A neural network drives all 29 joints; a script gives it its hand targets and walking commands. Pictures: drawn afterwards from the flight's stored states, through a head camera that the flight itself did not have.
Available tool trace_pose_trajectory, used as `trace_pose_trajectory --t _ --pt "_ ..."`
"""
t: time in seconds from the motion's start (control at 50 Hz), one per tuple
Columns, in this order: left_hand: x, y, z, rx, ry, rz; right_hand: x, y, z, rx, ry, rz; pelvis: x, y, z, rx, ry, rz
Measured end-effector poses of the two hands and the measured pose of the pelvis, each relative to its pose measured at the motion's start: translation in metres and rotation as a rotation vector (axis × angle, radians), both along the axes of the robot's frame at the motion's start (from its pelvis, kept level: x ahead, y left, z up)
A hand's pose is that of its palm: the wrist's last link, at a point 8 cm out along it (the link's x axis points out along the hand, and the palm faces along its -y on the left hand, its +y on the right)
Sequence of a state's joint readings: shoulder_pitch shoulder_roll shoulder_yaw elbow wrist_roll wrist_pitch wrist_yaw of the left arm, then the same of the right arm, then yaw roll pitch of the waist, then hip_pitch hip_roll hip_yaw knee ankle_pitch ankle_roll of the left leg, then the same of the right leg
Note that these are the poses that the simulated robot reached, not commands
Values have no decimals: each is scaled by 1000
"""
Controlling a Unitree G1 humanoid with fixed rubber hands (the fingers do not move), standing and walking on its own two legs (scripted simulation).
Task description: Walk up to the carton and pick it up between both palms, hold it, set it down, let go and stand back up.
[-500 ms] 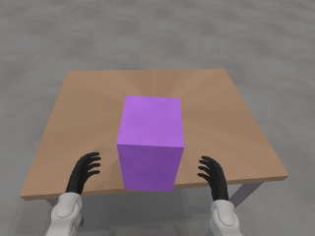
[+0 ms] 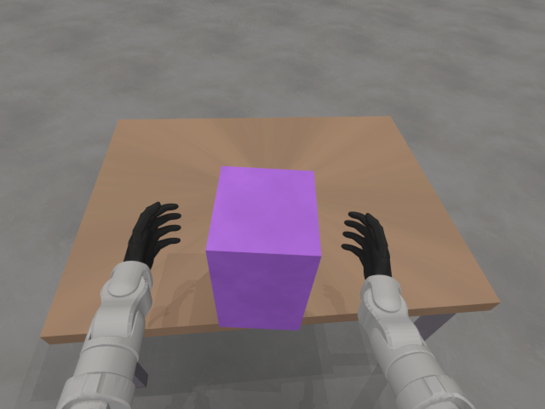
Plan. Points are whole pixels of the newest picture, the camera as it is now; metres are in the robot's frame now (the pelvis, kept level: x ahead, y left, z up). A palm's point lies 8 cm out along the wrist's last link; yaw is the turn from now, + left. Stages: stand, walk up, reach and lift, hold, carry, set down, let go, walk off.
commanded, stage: reach and lift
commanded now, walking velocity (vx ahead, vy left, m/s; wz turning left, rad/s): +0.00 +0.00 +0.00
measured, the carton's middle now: (263, 254) +0.40 +0.06 -0.06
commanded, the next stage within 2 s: none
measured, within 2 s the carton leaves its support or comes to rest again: neither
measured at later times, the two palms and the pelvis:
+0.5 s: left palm (152, 196) +0.38 +0.23 +0.10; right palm (368, 207) +0.40 -0.10 +0.10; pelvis -0.01 +0.00 +0.00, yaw +0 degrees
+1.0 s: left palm (172, 233) +0.38 +0.22 +0.02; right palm (350, 240) +0.39 -0.09 +0.02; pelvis -0.01 +0.00 -0.01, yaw +1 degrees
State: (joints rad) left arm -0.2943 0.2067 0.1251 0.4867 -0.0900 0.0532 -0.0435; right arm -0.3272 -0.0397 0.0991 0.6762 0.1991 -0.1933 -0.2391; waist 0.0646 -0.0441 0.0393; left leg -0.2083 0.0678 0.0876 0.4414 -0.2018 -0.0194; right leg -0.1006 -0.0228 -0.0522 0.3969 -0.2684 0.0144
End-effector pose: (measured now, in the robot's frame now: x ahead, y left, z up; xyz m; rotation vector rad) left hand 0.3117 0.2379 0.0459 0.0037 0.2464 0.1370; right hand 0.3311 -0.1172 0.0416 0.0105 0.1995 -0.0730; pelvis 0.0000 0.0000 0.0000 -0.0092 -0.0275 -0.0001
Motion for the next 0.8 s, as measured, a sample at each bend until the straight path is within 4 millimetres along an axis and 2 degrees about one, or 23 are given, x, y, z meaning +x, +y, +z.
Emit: trace_pose_trajectory --t 0.16,0.44,0.64,0.72,0.8 --pt "26 -11 14 -29 33 6 25 7 16 10 21 -7 -5 1 1 -7 23 -3" --pt "62 -6 48 -15 17 25 64 16 50 3 14 -15 -9 3 2 -14 73 -3" --pt "89 -10 69 -4 18 24 87 18 69 -10 49 -24 -8 2 2 -18 110 0" --pt "95 -13 67 -1 28 19 91 19 68 -20 64 -24 -6 1 2 -17 116 2" --pt "92 -17 49 -1 54 10 88 20 53 -32 83 -19 -4 0 2 -17 122 4"
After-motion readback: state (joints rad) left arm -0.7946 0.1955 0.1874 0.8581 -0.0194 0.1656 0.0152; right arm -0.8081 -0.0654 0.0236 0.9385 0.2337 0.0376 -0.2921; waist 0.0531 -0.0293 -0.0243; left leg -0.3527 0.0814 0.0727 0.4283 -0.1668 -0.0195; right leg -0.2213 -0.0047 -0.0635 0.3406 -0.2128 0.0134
